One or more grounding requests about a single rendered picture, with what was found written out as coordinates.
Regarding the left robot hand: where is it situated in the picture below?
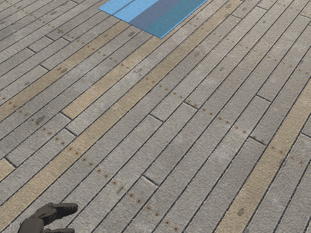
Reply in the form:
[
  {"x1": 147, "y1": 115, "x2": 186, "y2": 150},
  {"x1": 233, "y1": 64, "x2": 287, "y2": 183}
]
[{"x1": 18, "y1": 202, "x2": 78, "y2": 233}]

